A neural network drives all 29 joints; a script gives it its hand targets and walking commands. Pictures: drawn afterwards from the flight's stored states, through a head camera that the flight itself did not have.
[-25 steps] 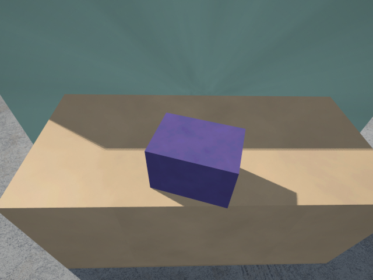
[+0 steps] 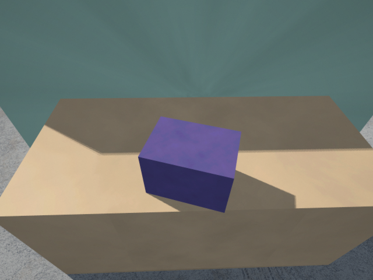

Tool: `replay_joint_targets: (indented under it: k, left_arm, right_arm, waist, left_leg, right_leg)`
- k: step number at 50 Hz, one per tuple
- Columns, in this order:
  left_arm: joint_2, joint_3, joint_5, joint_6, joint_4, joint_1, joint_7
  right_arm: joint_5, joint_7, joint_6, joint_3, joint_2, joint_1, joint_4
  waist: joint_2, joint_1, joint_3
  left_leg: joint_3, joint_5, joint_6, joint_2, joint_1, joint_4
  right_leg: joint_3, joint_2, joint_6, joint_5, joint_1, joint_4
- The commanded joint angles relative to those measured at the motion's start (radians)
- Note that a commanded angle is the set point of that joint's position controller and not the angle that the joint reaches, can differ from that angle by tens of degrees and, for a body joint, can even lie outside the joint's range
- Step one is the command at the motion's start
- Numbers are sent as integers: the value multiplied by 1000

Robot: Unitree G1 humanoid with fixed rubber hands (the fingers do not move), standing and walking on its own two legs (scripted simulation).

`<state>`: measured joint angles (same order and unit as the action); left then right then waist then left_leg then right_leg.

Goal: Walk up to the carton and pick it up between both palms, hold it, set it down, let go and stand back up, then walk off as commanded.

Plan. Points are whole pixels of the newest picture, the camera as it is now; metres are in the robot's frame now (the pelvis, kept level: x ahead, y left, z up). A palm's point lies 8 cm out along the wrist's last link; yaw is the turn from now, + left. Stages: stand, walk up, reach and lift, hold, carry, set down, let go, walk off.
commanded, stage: walk up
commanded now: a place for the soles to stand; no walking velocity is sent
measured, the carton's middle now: (191, 163) +0.48 +0.01 -0.06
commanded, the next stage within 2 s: none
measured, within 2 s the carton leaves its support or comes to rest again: neither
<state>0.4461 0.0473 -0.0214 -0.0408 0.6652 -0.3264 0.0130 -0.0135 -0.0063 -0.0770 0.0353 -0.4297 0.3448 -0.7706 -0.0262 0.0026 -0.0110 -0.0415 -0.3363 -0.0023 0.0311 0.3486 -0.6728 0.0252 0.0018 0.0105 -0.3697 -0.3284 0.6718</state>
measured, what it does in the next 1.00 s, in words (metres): steps on the spot: left foot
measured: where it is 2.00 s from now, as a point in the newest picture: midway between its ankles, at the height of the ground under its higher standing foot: outside the picture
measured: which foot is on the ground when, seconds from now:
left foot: down 0.00-0.02, up 0.04-0.26, down 0.28-1.00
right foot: down 0.00-1.00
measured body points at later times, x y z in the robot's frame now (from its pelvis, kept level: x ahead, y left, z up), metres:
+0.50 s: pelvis +0.00 +0.01 +0.00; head +0.02 +0.04 +0.45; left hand +0.11 +0.33 -0.10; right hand +0.08 -0.32 -0.08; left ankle +0.07 +0.13 -0.72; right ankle -0.01 -0.13 -0.71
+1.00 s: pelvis +0.04 +0.00 +0.00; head +0.05 +0.01 +0.45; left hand +0.14 +0.33 -0.08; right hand +0.13 -0.32 -0.09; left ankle +0.07 +0.13 -0.72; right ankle -0.01 -0.13 -0.72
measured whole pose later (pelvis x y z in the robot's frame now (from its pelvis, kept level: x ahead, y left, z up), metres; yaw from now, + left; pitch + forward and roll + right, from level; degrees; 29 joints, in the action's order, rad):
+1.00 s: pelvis +0.04 +0.00 +0.00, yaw +1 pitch +3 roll +0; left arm 0.44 0.05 -0.02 -0.05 0.68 -0.31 0.00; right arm -0.01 -0.02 -0.06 0.04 -0.42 0.31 -0.79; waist -0.01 0.00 -0.05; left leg -0.01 -0.27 -0.01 0.01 0.42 -0.64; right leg 0.03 0.05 0.00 -0.41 -0.30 0.65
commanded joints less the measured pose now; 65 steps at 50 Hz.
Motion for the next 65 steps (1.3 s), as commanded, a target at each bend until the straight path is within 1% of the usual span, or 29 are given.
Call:
replay_joint_targets:
  k: [1,2,5,6,9,10,13,16,18,19,24,25,28,29,31,35,38,43,45,49,53,55,56,57,58,59,61,63,65]
  left_arm:
    - [267,86,-7,-42,9,-94,-8]
    - [255,85,-2,-49,3,-114,-10]
    - [227,74,-5,-46,8,-138,-20]
    - [212,68,-2,-41,7,-126,-25]
    - [205,56,13,-24,-21,-18,-29]
    - [207,61,10,-20,-40,9,-24]
    - [143,29,16,8,-61,113,-17]
    - [108,11,18,17,-27,89,-11]
    - [150,32,18,27,13,21,-16]
    - [169,41,19,18,16,13,-18]
    - [137,39,4,-5,56,-53,-11]
    - [127,45,2,-11,57,-16,-17]
    - [173,41,-13,-27,52,-51,-33]
    - [212,58,-12,-30,49,-45,-35]
    - [243,51,-8,-31,46,17,-31]
    - [140,24,-1,-31,34,51,-24]
    - [142,22,10,-20,31,36,-20]
    - [227,60,-1,-44,30,-26,-20]
    - [241,57,0,-39,28,4,-20]
    - [156,35,11,-35,7,10,-28]
    - [136,30,12,-34,-4,19,-32]
    - [149,36,-3,-42,10,-3,-28]
    - [171,44,-6,-44,17,-46,-30]
    - [216,62,-5,-48,19,-41,-29]
    - [266,67,-2,-50,17,-31,-26]
    - [254,71,-8,-51,32,-29,-24]
    - [234,63,-1,-41,34,-3,-27]
    - [185,45,11,-39,-7,49,-33]
    - [144,23,28,-29,-28,28,-39]
  right_arm:
    - [-11,5,0,26,-127,-91,94]
    - [-7,12,5,31,-165,-91,98]
    - [3,14,1,37,-160,-59,90]
    - [10,11,-2,30,-114,-63,82]
    - [10,14,8,36,-117,-44,63]
    - [15,11,8,40,-117,21,59]
    - [-2,22,-2,62,-147,44,-1]
    - [-36,23,-2,65,-232,-9,12]
    - [-20,22,-2,66,-276,-90,32]
    - [-18,17,-3,59,-237,-111,48]
    - [-15,0,33,55,-210,-161,36]
    - [-11,-2,38,51,-193,-127,24]
    - [-7,-2,42,41,-162,-132,44]
    - [5,-8,37,30,-132,-118,50]
    - [-7,-8,36,44,-165,-142,26]
    - [-8,-3,2,39,-158,-60,-6]
    - [-8,1,2,39,-193,-108,13]
    - [-17,-17,15,35,-163,-130,51]
    - [-19,-18,6,34,-125,-95,57]
    - [-21,-9,-3,58,-197,-12,30]
    - [-12,-4,6,73,-220,-17,34]
    - [-13,-7,13,52,-185,-64,41]
    - [6,-9,13,42,-178,-78,50]
    - [-12,-17,20,34,-146,-131,66]
    - [-11,-15,20,30,-118,-128,78]
    - [-20,-13,15,33,-140,-124,68]
    - [-20,-12,1,32,-120,-84,44]
    - [-21,0,-10,54,-161,6,25]
    - [-15,7,-4,68,-245,48,26]
  waist:
    - [-130,-42,55]
    - [-39,-51,76]
    - [-80,-60,39]
    - [-169,-49,-10]
    - [-143,-26,6]
    - [-201,-6,-61]
    - [-92,45,-27]
    - [95,6,78]
    - [195,-13,137]
    - [131,-21,119]
    - [287,-32,-20]
    - [184,-18,9]
    - [102,-19,-94]
    - [-7,-14,-92]
    - [18,-2,-13]
    - [2,27,-53]
    - [80,-14,-78]
    - [-91,-19,-23]
    - [-119,4,-20]
    - [53,6,-127]
    - [118,16,-49]
    - [105,-19,-43]
    - [2,-23,-72]
    - [-35,-20,-9]
    - [-132,-15,22]
    - [-57,-15,52]
    - [-99,-8,-3]
    - [-29,40,-145]
    - [149,57,-175]
  left_leg:
    - [99,-93,-19,-63,334,-220]
    - [66,-237,-24,-25,377,-252]
    - [32,-214,-37,-18,316,-176]
    - [57,-142,-41,3,274,-133]
    - [92,48,-39,-31,105,-86]
    - [89,116,-34,-34,27,-18]
    - [84,276,-57,-26,-180,124]
    - [-264,-164,-154,157,-65,266]
    - [-539,-368,-270,326,63,446]
    - [-444,-326,-236,281,37,416]
    - [-188,-198,-100,119,88,290]
    - [-175,-163,-97,101,88,252]
    - [-110,4,-61,75,38,104]
    - [-70,-56,-41,25,84,74]
    - [19,-60,-31,2,56,28]
    - [-104,295,-97,99,-129,135]
    - [-169,165,-120,132,-77,159]
    - [53,-33,-43,-6,136,5]
    - [62,-43,-54,-19,91,121]
    - [-95,393,-131,87,-147,66]
    - [-248,394,-194,167,-128,124]
    - [-188,235,-164,127,-1,104]
    - [-131,167,-118,91,42,66]
    - [-5,84,-65,3,165,-55]
    - [65,4,-35,-26,231,-78]
    - [72,-93,-33,-12,243,-33]
    - [66,28,-60,-7,80,120]
    - [-39,526,-123,43,-171,58]
    - [-259,636,-238,193,-357,62]
  right_leg:
    - [-492,337,230,197,277,-323]
    - [-483,382,258,390,310,-283]
    - [-339,310,200,782,339,-162]
    - [-228,251,166,820,379,-134]
    - [-160,225,118,898,169,-105]
    - [-105,189,130,676,161,-110]
    - [-48,123,97,165,-85,-29]
    - [-53,55,46,-242,-199,41]
    - [-72,28,35,-253,-187,240]
    - [-73,46,34,-214,-139,154]
    - [6,13,25,-11,123,-78]
    - [30,-14,26,-25,127,-129]
    - [-132,103,65,26,152,-215]
    - [-236,164,103,-112,155,-251]
    - [-308,236,134,-221,40,-287]
    - [-71,106,64,152,-20,-81]
    - [-45,56,42,-7,-1,-74]
    - [-264,243,157,105,164,-228]
    - [-187,241,144,232,168,-144]
    - [-25,71,47,180,35,-4]
    - [-12,27,45,-8,-74,57]
    - [-100,76,65,-138,17,-81]
    - [-134,102,86,-124,92,-155]
    - [-320,221,137,-98,121,-278]
    - [-332,294,176,131,190,-256]
    - [-317,318,211,379,217,-211]
    - [-132,235,132,644,206,-51]
    - [-41,131,43,624,99,108]
    - [28,-2,-6,191,-150,231]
